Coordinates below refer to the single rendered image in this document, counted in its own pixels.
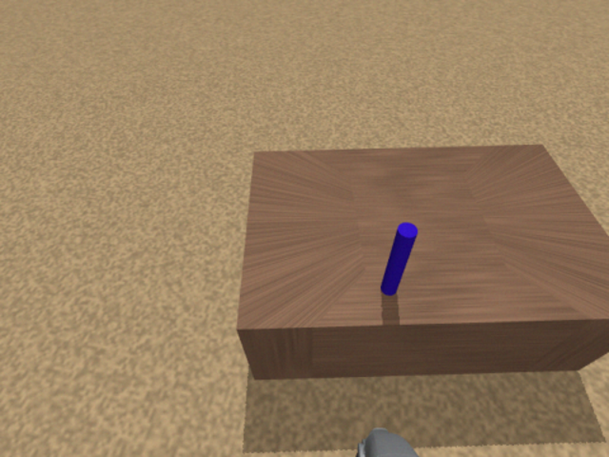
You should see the can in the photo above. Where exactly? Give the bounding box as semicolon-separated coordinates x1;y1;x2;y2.
381;223;418;296

